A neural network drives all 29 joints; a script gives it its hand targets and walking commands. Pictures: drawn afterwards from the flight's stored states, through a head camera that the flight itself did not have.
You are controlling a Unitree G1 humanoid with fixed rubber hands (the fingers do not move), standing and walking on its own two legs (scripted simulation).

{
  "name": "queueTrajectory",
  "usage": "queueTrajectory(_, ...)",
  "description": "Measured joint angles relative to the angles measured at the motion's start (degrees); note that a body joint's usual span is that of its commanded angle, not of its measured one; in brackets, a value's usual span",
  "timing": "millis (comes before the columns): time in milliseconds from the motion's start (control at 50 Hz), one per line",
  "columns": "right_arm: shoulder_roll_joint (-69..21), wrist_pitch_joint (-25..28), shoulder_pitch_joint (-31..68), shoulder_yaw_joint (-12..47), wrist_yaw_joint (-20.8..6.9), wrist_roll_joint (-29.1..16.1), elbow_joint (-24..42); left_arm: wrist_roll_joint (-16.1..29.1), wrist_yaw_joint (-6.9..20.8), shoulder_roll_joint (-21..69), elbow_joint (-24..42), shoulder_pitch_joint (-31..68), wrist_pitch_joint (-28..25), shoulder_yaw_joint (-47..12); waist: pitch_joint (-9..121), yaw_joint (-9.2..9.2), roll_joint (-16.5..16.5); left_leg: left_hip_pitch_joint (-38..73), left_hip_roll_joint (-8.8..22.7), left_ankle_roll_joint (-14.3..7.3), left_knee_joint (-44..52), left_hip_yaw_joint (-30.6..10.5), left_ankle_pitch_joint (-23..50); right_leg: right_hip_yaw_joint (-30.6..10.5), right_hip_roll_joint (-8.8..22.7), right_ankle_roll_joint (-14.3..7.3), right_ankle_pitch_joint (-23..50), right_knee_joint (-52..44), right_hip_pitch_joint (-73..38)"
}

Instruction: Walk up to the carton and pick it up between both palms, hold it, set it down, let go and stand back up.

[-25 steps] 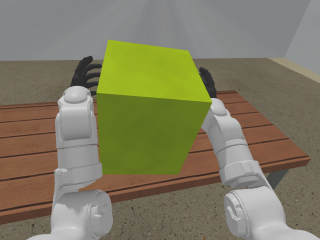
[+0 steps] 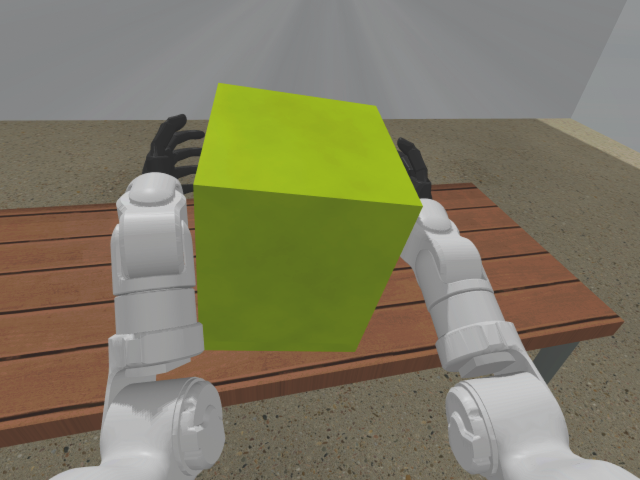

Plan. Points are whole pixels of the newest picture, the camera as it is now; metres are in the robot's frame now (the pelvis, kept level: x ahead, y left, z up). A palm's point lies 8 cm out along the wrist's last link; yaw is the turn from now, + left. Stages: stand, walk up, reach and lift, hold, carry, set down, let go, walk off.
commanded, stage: hold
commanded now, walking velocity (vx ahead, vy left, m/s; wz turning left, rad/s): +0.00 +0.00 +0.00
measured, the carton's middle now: (290, 224) +0.38 +0.01 +0.19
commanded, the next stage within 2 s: none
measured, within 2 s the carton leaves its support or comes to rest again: neither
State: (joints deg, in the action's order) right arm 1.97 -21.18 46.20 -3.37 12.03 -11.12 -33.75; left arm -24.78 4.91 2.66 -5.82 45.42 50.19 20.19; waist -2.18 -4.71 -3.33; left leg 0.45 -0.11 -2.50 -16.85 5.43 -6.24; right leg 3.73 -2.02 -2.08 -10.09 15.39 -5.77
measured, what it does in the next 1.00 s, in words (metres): stands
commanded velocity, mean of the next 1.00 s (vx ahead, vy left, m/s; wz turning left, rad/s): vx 0.00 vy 0.00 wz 0.00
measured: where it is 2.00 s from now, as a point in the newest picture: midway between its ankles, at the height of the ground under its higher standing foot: outside the picture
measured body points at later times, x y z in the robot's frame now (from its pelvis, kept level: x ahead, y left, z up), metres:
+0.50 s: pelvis +0.00 +0.00 +0.00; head -0.06 +0.03 +0.44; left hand +0.37 +0.16 +0.26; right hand +0.38 -0.14 +0.23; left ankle +0.05 +0.09 -0.75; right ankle +0.00 -0.09 -0.75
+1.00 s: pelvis +0.00 +0.00 +0.00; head -0.06 +0.03 +0.44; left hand +0.37 +0.16 +0.26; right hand +0.38 -0.14 +0.24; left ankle +0.05 +0.09 -0.75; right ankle +0.00 -0.09 -0.75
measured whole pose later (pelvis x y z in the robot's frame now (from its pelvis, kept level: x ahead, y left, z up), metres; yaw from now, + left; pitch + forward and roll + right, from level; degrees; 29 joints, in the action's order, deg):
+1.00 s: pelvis +0.00 +0.00 +0.00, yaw +1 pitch -11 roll -1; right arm 1.9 -20.8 46.3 -3.7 11.9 -11.3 -33.6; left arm -24.2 4.4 2.2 -5.4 44.8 49.9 19.2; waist -2.4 -5.3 -3.8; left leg 0.2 -0.3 -2.4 -17.5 4.7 -6.4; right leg 4.5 -1.9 -2.0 -10.3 15.5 -6.0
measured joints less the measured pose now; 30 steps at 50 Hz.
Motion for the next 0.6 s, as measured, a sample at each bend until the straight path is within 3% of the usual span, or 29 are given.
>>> queueTrajectory(360, 0.0, 0.1, -0.5, 0.2, 0.1, -0.9, 1.5, 0.7, -0.4, -0.5, 2.2, -1.7, 0.1, -1.7, -0.6, -0.99, -0.5, -0.2, -0.3, 0.0, -0.9, -0.8, -0.5, 0.8, 0.3, 0.2, -0.4, 0.2, -0.4)
queueTrajectory(600, -0.1, 0.3, -0.2, -0.3, -0.3, -0.1, 0.6, 0.4, -0.7, -0.2, 1.3, -0.9, 0.1, -1.2, -0.3, -0.31, -0.2, -0.2, -0.2, -0.1, -0.5, -0.4, -0.2, 0.4, 0.2, 0.2, -0.1, 0.1, -0.2)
